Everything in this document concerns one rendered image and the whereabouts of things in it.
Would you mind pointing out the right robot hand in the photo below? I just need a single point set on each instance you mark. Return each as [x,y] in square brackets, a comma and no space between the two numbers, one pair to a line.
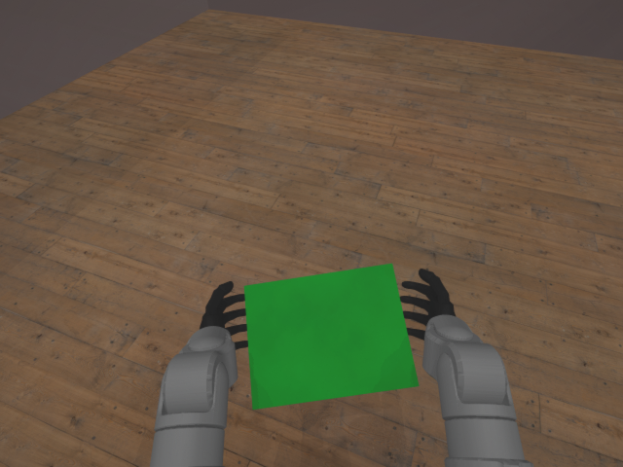
[438,304]

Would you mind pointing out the robot right forearm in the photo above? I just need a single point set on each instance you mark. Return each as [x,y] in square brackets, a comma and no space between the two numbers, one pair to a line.
[475,396]

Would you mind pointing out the robot left forearm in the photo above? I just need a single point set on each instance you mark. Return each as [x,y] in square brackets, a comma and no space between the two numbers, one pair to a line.
[193,403]

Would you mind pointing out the carton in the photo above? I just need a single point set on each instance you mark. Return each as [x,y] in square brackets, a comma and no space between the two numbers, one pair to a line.
[327,336]

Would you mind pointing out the left robot hand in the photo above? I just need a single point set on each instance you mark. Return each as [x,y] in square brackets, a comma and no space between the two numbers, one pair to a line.
[214,309]

